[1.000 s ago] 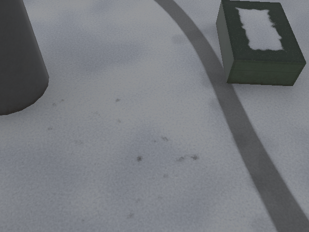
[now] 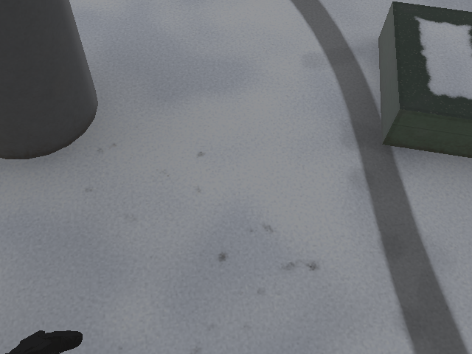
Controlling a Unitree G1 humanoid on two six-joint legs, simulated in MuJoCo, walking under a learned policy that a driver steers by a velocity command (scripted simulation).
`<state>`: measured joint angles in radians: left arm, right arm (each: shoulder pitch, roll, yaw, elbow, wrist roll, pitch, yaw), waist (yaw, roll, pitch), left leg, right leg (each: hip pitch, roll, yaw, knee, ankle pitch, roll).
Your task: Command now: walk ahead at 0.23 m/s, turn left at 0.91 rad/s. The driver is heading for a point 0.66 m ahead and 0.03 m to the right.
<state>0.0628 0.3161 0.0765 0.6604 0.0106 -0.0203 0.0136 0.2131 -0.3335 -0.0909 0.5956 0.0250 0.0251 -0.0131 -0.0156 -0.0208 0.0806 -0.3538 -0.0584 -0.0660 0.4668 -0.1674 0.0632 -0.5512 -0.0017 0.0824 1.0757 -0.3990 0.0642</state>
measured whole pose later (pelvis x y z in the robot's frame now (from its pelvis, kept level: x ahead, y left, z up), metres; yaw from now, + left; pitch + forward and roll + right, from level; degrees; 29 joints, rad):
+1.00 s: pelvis +0.56 +0.10 -0.03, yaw +1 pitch +2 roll +2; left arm -0.04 0.32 0.04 0.66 0.03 -0.04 -0.10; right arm 0.49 -0.29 -0.04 0.90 -0.01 -0.11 -0.01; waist -0.07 -0.02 0.05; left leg 0.22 0.01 0.25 0.22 -0.44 -0.04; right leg -0.74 -0.01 -0.09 0.71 0.03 -0.11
